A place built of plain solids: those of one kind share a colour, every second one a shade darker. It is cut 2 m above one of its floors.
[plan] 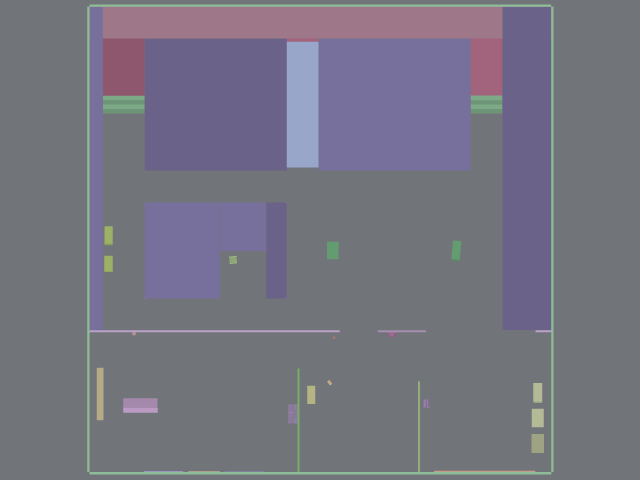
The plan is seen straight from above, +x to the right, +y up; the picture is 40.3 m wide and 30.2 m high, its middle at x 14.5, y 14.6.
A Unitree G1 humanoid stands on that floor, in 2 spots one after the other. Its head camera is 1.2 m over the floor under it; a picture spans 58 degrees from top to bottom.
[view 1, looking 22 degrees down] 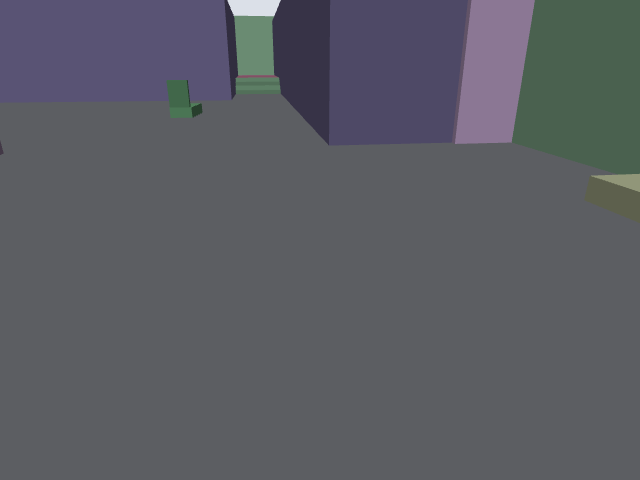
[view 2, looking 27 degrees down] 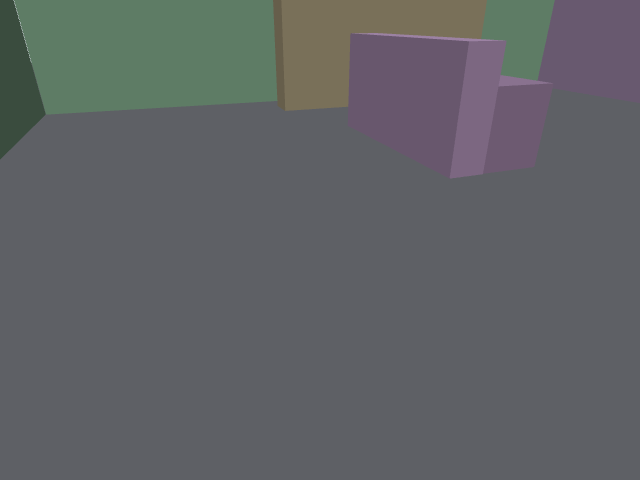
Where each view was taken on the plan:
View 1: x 24.86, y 2.00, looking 82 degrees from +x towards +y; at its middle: ground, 3.20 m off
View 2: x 7.20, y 1.50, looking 160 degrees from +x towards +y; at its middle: ground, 2.64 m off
